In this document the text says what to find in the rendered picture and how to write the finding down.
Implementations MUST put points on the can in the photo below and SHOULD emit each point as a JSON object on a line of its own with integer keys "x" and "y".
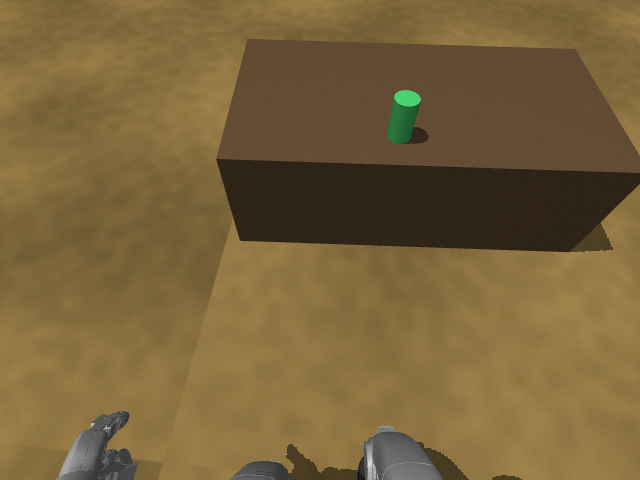
{"x": 403, "y": 115}

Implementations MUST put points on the left robot hand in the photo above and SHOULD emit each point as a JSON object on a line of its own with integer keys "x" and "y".
{"x": 88, "y": 451}

